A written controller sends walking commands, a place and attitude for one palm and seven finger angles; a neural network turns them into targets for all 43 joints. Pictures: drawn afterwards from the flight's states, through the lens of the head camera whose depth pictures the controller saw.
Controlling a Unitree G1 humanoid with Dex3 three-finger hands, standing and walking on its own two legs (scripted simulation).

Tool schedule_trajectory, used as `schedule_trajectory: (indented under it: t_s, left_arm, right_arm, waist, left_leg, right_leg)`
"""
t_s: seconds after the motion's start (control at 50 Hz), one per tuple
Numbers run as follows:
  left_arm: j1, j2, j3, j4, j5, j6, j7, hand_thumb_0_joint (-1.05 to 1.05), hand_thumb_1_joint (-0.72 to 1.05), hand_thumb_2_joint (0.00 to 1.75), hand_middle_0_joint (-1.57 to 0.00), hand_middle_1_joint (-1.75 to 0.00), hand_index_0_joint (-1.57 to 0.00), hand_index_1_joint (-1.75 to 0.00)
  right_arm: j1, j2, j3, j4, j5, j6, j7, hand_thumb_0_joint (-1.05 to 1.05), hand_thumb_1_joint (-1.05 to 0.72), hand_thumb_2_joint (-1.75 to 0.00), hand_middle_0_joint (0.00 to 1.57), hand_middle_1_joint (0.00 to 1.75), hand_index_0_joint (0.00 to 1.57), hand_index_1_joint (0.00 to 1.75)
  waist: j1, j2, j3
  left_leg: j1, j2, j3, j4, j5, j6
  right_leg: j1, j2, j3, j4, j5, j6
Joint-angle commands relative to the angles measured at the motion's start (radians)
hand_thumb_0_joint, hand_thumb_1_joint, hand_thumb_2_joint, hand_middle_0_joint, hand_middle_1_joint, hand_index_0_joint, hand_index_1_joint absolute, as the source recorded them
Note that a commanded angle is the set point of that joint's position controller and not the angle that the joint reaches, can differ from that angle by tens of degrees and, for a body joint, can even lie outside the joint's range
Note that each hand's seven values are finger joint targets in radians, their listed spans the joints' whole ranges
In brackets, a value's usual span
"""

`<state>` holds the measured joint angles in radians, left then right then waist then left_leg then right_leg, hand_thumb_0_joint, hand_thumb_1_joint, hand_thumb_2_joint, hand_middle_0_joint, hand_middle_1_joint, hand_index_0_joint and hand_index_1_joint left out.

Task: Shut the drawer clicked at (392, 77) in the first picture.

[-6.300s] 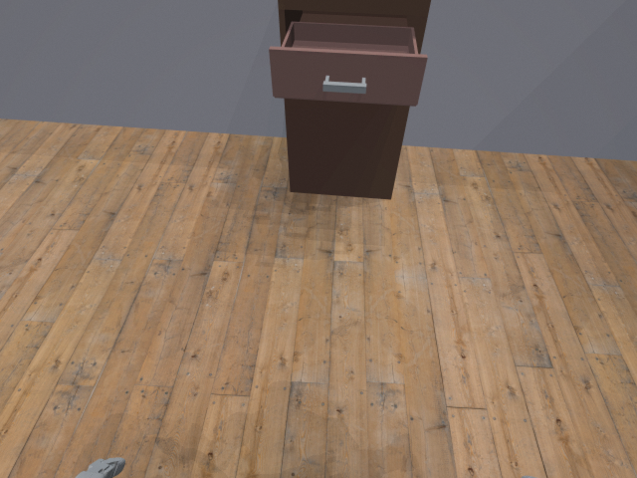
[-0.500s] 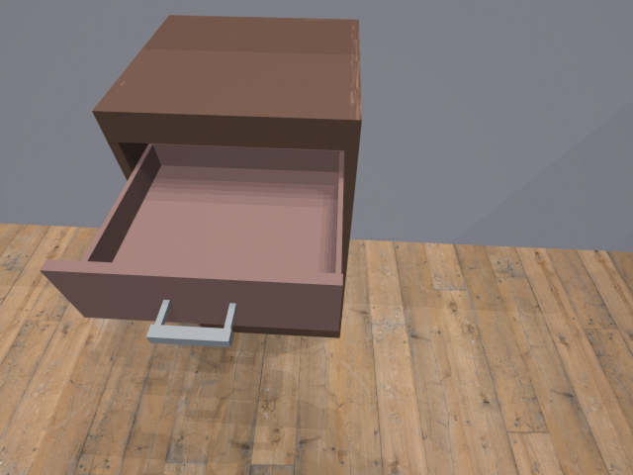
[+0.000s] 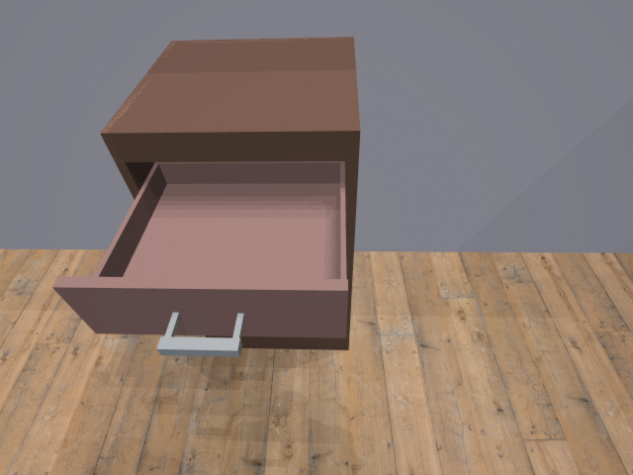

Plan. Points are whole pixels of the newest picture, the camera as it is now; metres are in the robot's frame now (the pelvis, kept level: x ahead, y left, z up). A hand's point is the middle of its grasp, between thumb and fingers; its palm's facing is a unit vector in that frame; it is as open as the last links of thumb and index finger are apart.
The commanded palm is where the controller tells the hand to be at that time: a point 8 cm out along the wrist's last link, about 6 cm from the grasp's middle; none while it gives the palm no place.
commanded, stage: look again from close up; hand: left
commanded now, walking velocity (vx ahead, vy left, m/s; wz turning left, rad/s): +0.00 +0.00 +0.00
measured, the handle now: (203, 333) +0.32 +0.20 -0.04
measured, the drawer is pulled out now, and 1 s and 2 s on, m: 0.30 0.30 0.30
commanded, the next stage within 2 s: raise the hand and make a fist in 0.34 s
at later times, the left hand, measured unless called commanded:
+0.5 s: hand out of the picture +0.08 +0.16 -0.14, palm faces +0.12 -0.97 -0.23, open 7.3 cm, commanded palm +0.10 +0.21 -0.06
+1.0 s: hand (192, 474) +0.14 +0.16 -0.03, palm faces +0.07 -1.00 -0.01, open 5.2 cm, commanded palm +0.11 +0.21 -0.02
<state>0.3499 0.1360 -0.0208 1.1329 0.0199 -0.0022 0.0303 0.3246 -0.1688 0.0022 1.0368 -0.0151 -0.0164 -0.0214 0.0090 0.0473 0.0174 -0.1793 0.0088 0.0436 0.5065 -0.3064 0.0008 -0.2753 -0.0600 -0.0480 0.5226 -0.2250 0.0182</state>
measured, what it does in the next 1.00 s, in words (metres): lowers itself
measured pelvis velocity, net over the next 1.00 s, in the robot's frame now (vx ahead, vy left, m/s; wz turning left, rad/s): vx -0.03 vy -0.01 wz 0.05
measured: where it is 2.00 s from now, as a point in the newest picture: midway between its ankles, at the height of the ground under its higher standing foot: outside the picture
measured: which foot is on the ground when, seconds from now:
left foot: down 0.00-1.00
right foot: down 0.00-1.00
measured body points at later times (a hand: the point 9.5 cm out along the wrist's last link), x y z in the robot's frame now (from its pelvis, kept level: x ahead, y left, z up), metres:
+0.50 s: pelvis +0.01 -0.03 +0.00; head +0.02 -0.05 +0.45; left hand +0.07 +0.21 -0.12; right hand +0.01 -0.25 -0.16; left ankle -0.02 +0.12 -0.74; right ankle +0.03 -0.13 -0.74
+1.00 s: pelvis -0.03 -0.01 -0.09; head +0.02 +0.01 +0.36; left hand +0.13 +0.22 -0.02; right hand +0.23 -0.21 -0.11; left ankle -0.02 +0.12 -0.74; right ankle +0.03 -0.13 -0.74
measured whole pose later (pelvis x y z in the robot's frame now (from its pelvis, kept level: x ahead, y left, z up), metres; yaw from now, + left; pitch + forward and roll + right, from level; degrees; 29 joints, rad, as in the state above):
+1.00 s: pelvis -0.03 -0.01 -0.09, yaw +3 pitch +11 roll -2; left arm 0.57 0.17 0.06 -0.15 -0.21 -0.47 -0.24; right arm 0.14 -0.22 -0.01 0.45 0.01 -0.28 -0.03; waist 0.06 0.00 -0.12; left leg -0.82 0.03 -0.06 1.20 -0.58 -0.02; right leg -0.86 -0.07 -0.11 1.14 -0.47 -0.01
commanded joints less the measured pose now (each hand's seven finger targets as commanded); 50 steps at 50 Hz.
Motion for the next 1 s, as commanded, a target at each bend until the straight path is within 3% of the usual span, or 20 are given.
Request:
schedule_trajectory:
  t_s: [0.0, 0.14, 0.4, 0.42, 0.44, 0.46, 0.48, 0.5, 0.52, 0.56, 0.58, 0.6, 0.66, 0.68, 0.7, 0.74, 0.78, 0.86, 0.92, 0.98]
  left_arm:
    - [-0.002, 0.115, 0.026, -0.062, -0.007, -0.02, 0.001, 0.0, 0.9, 0.9, -0.2, -0.3, -0.2, -0.3]
    - [-0.003, 0.125, 0.032, -0.066, -0.012, -0.028, 0.005, 0.0, 0.9, 0.9, -0.2, -0.3, -0.2, -0.3]
    - [-0.043, 0.138, 0.039, -0.074, -0.013, -0.023, 0.006, 0.0, 0.9, 0.9, -0.2, -0.3, -0.2, -0.3]
    - [0.067, 0.179, 0.052, -0.029, -0.01, -0.038, 0.046, 0.0, 0.9, 0.9, -0.2, -0.3, -0.2, -0.3]
    - [-0.767, 0.415, 0.226, -1.496, -0.19, -0.287, 0.023, 0.0, 0.9, 0.9, -0.22, -0.32, -0.22, -0.32]
    - [-0.186, 0.325, 0.193, -1.213, -0.102, -0.243, 0.054, 0.0, 0.9, 0.9, -0.24, -0.34, -0.24, -0.34]
    - [0.066, 0.08, 0.068, -1.093, -0.168, -0.134, 0.072, 0.0, 0.9, 0.9, -0.26, -0.37, -0.26, -0.37]
    - [-0.011, 0.084, 0.107, -1.048, -0.174, -0.143, 0.065, 0.0, 0.9, 0.9, -0.28, -0.39, -0.28, -0.39]
    - [-0.049, 0.133, 0.167, -1.082, -0.193, -0.204, 0.044, 0.0, 0.9, 0.9, -0.3, -0.41, -0.3, -0.41]
    - [0.203, 0.076, 0.187, -0.989, -0.223, -0.334, -0.046, 0.0, 0.9, 0.9, -0.34, -0.45, -0.34, -0.45]
    - [0.304, 0.069, 0.21, -0.945, -0.23, -0.404, -0.098, 0.0, 0.9, 0.9, -0.36, -0.47, -0.36, -0.47]
    - [0.346, 0.041, 0.2, -0.96, -0.25, -0.486, -0.158, 0.0, 0.9, 0.9, -0.38, -0.5, -0.38, -0.5]
    - [0.326, 0.057, 0.202, -1.009, -0.284, -0.721, -0.337, 0.0, 0.9, 0.9, -0.44, -0.56, -0.44, -0.56]
    - [0.357, 0.092, 0.246, -0.999, -0.286, -0.738, -0.37, 0.0, 0.9, 0.9, -0.46, -0.58, -0.46, -0.58]
    - [0.362, 0.078, 0.215, -1.051, -0.297, -0.715, -0.396, 0.0, 0.9, 0.9, -0.48, -0.6, -0.48, -0.6]
    - [0.24, 0.105, 0.212, -1.179, -0.327, -0.644, -0.405, 0.0, 0.9, 0.9, -0.52, -0.65, -0.52, -0.65]
    - [0.148, 0.141, 0.228, -1.322, -0.327, -0.603, -0.371, 0.0, 0.9, 0.9, -0.56, -0.69, -0.56, -0.69]
    - [0.091, 0.109, 0.137, -1.572, -0.266, -0.596, -0.293, 0.0, 0.9, 0.9, -0.64, -0.78, -0.64, -0.78]
    - [0.084, 0.088, 0.074, -1.588, -0.232, -0.564, -0.276, 0.0, 0.9, 0.9, -0.7, -0.84, -0.7, -0.84]
    - [0.163, 0.112, 0.093, -1.512, -0.22, -0.471, -0.277, 0.0, 0.9, 0.9, -0.76, -0.91, -0.76, -0.91]
  right_arm:
    - [0.062, -0.091, -0.004, -0.048, 0.005, -0.017, -0.001, 0.0, -0.9, -0.9, 0.2, 0.3, 0.2, 0.3]
    - [0.083, -0.075, 0.003, -0.005, 0.003, -0.021, -0.002, 0.0, -0.9, -0.9, 0.2, 0.3, 0.2, 0.3]
    - [0.076, -0.067, 0.004, 0.039, 0.002, -0.016, -0.006, 0.0, -0.9, -0.9, 0.2, 0.3, 0.2, 0.3]
    - [-0.063, -0.107, -0.02, -0.026, 0.01, -0.019, 0.0, 0.0, -0.9, -0.9, 0.2, 0.3, 0.2, 0.3]
    - [-0.08, -0.275, -0.056, -0.355, 0.049, -0.184, -0.047, 0.0, -0.9, -0.9, 0.2, 0.3, 0.2, 0.3]
    - [-0.135, -0.19, -0.049, -0.32, 0.029, -0.262, -0.079, 0.0, -0.9, -0.9, 0.2, 0.3, 0.2, 0.3]
    - [-0.181, -0.157, -0.041, -0.326, 0.052, -0.3, -0.075, 0.0, -0.9, -0.9, 0.2, 0.3, 0.2, 0.3]
    - [-0.137, -0.173, -0.044, -0.296, 0.055, -0.314, -0.068, 0.0, -0.9, -0.9, 0.2, 0.3, 0.2, 0.3]
    - [-0.153, -0.189, -0.068, -0.348, 0.046, -0.334, -0.063, 0.0, -0.9, -0.9, 0.2, 0.3, 0.2, 0.3]
    - [-0.176, -0.181, -0.089, -0.422, 0.026, -0.361, -0.041, 0.0, -0.9, -0.9, 0.2, 0.3, 0.2, 0.3]
    - [-0.186, -0.176, -0.096, -0.456, 0.027, -0.365, -0.024, 0.0, -0.9, -0.9, 0.2, 0.3, 0.2, 0.3]
    - [-0.185, -0.169, -0.098, -0.488, 0.026, -0.365, -0.007, 0.0, -0.9, -0.9, 0.2, 0.3, 0.2, 0.3]
    - [-0.223, -0.183, -0.114, -0.564, 0.022, -0.371, 0.031, 0.0, -0.9, -0.9, 0.2, 0.3, 0.2, 0.3]
    - [-0.215, -0.184, -0.122, -0.58, 0.031, -0.365, 0.039, 0.0, -0.9, -0.9, 0.2, 0.3, 0.2, 0.3]
    - [-0.236, -0.19, -0.115, -0.628, 0.037, -0.356, 0.04, 0.0, -0.9, -0.9, 0.2, 0.3, 0.2, 0.3]
    - [-0.246, -0.197, -0.112, -0.691, 0.048, -0.339, 0.018, 0.0, -0.9, -0.9, 0.2, 0.3, 0.2, 0.3]
    - [-0.224, -0.194, -0.104, -0.715, 0.047, -0.326, 0.0, 0.0, -0.9, -0.9, 0.2, 0.3, 0.2, 0.3]
    - [-0.155, -0.178, -0.083, -0.722, 0.034, -0.309, -0.013, 0.0, -0.9, -0.9, 0.2, 0.3, 0.2, 0.3]
    - [-0.145, -0.181, -0.066, -0.706, 0.03, -0.305, -0.015, 0.0, -0.9, -0.9, 0.2, 0.3, 0.2, 0.3]
    - [-0.163, -0.181, -0.059, -0.707, 0.04, -0.293, -0.018, 0.0, -0.9, -0.9, 0.2, 0.3, 0.2, 0.3]
  waist:
    - [-0.015, -0.053, 0.102]
    - [-0.012, -0.097, 0.051]
    - [-0.008, -0.044, 0.035]
    - [0.053, -0.307, 0.056]
    - [-0.082, -0.063, -0.433]
    - [0.019, 0.179, -0.417]
    - [0.001, 0.183, -0.225]
    - [-0.043, 0.009, -0.063]
    - [-0.046, -0.089, 0.031]
    - [0.009, -0.233, -0.013]
    - [0.038, -0.205, -0.024]
    - [0.048, -0.239, -0.068]
    - [0.037, -0.208, -0.152]
    - [0.053, -0.153, -0.178]
    - [0.057, -0.12, -0.197]
    - [0.032, -0.141, -0.238]
    - [0.016, -0.055, -0.255]
    - [-0.019, 0.041, -0.326]
    - [-0.045, 0.06, -0.309]
    - [-0.034, 0.009, -0.288]
  left_leg:
    - [-0.121, 0.086, -0.098, -0.181, 0.023, 0.031]
    - [-0.051, 0.075, -0.057, -0.15, 0.142, 0.024]
    - [-0.023, 0.086, -0.037, -0.153, 0.19, 0.008]
    - [-0.149, 0.099, 0.002, 0.101, 0.131, -0.019]
    - [0.049, -0.017, -0.014, -0.062, 0.231, 0.035]
    - [0.093, -0.013, 0.021, -0.089, 0.291, 0.037]
    - [-0.025, -0.008, -0.011, -0.09, 0.262, -0.001]
    - [-0.101, -0.012, -0.02, -0.043, 0.165, 0.009]
    - [-0.18, -0.016, -0.035, -0.007, 0.077, 0.014]
    - [-0.298, -0.023, -0.019, 0.077, -0.017, 0.012]
    - [-0.353, -0.03, -0.007, 0.12, -0.031, 0.002]
    - [-0.407, -0.039, 0.001, 0.173, -0.032, -0.005]
    - [-0.566, -0.046, 0.0, 0.359, -0.048, -0.01]
    - [-0.583, -0.047, 0.005, 0.39, -0.043, -0.007]
    - [-0.602, -0.056, 0.018, 0.403, -0.064, 0.001]
    - [-0.643, -0.062, 0.017, 0.442, -0.11, 0.015]
    - [-0.639, -0.051, -0.007, 0.458, -0.127, 0.019]
    - [-0.565, -0.024, -0.046, 0.476, -0.039, 0.028]
    - [-0.551, -0.011, -0.073, 0.481, -0.019, 0.029]
    - [-0.579, -0.011, -0.085, 0.453, -0.068, 0.025]
  right_leg:
    - [0.009, -0.037, 0.08, -0.101, -0.06, -0.054]
    - [0.053, -0.056, 0.09, -0.101, 0.077, -0.058]
    - [0.097, -0.06, 0.085, -0.101, 0.178, -0.064]
    - [0.152, -0.12, 0.14, -0.087, 0.707, -0.023]
    - [0.219, -0.049, 0.129, -0.026, 0.459, -0.043]
    - [0.197, 0.024, 0.075, 0.0, 0.219, -0.075]
    - [0.108, 0.03, 0.007, -0.022, 0.114, -0.064]
    - [-0.012, 0.03, -0.018, -0.045, 0.045, -0.033]
    - [-0.104, 0.027, -0.022, -0.044, -0.065, -0.02]
    - [-0.176, 0.029, -0.019, 0.008, -0.236, -0.015]
    - [-0.183, 0.02, 0.0, 0.05, -0.255, -0.025]
    - [-0.193, 0.023, 0.008, 0.107, -0.247, -0.027]
    - [-0.274, 0.011, 0.068, 0.262, -0.164, -0.037]
    - [-0.28, 0.003, 0.088, 0.285, -0.149, -0.046]
    - [-0.293, 0.002, 0.091, 0.296, -0.183, -0.047]
    - [-0.316, 0.0, 0.121, 0.292, -0.275, -0.035]
    - [-0.372, 0.017, 0.108, 0.325, -0.315, -0.038]
    - [-0.405, 0.044, 0.029, 0.417, -0.142, -0.046]
    - [-0.455, 0.053, -0.008, 0.443, -0.115, -0.046]
    - [-0.43, 0.055, -0.019, 0.412, -0.175, -0.042]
